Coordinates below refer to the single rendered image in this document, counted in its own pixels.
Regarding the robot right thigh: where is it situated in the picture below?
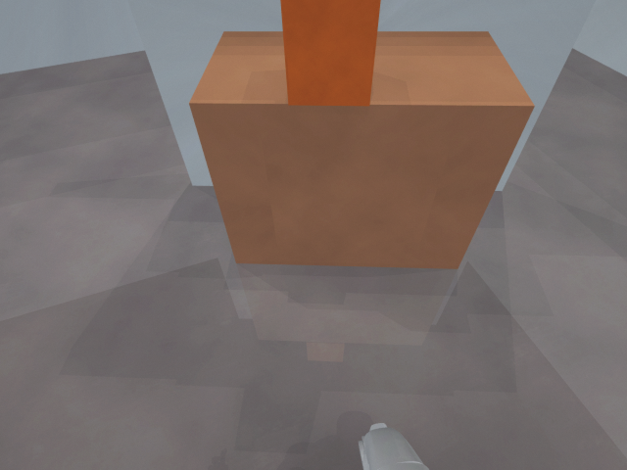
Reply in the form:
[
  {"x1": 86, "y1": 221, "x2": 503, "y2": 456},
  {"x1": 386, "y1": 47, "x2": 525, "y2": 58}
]
[{"x1": 359, "y1": 427, "x2": 429, "y2": 470}]

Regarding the carton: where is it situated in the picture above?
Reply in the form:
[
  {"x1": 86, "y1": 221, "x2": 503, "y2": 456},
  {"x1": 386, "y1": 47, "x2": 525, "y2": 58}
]
[{"x1": 280, "y1": 0, "x2": 381, "y2": 106}]

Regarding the pedestal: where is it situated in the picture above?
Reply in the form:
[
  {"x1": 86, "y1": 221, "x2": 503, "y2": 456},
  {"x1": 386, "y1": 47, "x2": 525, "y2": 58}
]
[{"x1": 189, "y1": 31, "x2": 535, "y2": 269}]

